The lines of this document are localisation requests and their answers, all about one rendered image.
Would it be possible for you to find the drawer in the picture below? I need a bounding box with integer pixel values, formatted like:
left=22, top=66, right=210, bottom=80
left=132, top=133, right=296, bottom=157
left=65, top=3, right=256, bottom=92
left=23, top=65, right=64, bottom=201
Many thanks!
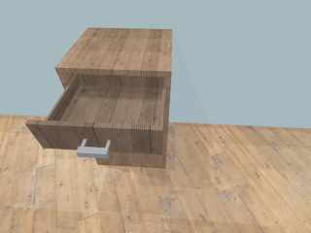
left=25, top=74, right=166, bottom=154

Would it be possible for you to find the handle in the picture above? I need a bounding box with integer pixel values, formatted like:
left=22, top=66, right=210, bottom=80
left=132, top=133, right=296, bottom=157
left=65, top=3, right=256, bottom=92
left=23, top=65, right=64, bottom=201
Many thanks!
left=76, top=139, right=111, bottom=159

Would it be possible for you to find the cabinet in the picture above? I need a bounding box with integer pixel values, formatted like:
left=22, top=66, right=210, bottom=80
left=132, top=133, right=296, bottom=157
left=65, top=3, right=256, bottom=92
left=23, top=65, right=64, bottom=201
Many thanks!
left=54, top=27, right=173, bottom=169

